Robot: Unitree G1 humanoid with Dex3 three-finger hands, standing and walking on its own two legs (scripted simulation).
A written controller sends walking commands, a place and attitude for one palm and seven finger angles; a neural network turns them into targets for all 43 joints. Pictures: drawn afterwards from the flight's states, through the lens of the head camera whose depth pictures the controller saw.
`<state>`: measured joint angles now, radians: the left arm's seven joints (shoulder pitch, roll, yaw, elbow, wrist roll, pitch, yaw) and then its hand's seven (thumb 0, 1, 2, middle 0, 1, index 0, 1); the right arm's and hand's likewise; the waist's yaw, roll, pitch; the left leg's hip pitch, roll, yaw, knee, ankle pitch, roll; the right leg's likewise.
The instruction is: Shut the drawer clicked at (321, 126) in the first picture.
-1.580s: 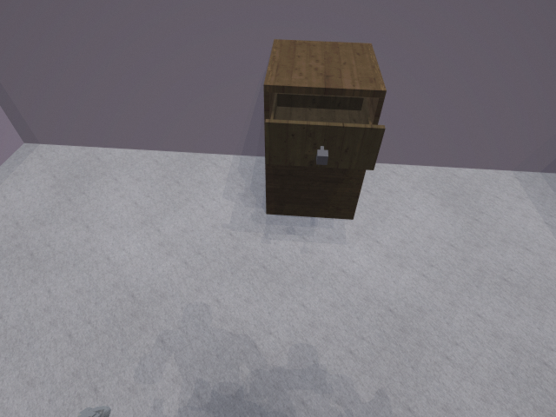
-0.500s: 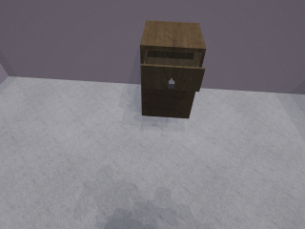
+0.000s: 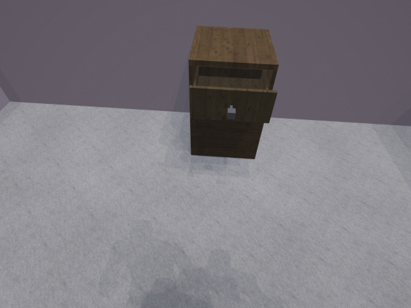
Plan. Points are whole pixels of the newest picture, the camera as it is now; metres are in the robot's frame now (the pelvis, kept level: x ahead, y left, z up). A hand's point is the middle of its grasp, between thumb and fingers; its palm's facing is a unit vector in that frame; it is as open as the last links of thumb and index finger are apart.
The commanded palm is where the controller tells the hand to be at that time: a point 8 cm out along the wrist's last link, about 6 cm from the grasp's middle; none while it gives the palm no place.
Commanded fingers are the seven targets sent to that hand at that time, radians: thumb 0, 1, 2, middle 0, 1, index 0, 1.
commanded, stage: walk to a spot facing it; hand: left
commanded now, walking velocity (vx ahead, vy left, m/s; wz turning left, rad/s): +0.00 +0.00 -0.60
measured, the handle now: (231, 111) +0.96 -0.06 -0.21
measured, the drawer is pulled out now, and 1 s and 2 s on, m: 0.19 0.19 0.19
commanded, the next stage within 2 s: turn to face it in 1.70 s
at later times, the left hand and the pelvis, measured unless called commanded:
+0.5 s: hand out of the picture +0.03 +0.16 -0.17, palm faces -0.13 -0.96 -0.25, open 7.4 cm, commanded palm none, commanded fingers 0.00 0.90 0.90 -0.20 -0.30 -0.20 -0.30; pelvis -0.03 -0.03 -0.01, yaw -13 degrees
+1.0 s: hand out of the picture +0.16 +0.19 -0.19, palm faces -0.39 -0.90 -0.19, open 7.4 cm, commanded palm none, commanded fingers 0.00 0.90 0.90 -0.20 -0.30 -0.20 -0.30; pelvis +0.06 +0.01 -0.01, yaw -31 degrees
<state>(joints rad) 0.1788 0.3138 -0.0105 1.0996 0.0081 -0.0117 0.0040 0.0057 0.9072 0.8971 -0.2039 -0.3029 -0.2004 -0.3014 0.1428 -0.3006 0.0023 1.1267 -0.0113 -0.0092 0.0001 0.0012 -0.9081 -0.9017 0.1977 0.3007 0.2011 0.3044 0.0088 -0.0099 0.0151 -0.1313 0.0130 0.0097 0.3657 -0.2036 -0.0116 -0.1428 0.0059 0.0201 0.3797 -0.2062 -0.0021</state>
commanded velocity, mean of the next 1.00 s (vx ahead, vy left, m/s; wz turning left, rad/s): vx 0.20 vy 0.00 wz -0.60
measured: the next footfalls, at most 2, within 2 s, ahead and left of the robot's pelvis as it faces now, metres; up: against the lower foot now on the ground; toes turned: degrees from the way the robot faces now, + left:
left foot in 0.94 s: +0.14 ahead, +0.08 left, +0.00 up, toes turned -29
right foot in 1.50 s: +0.25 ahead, -0.25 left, +0.00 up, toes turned -57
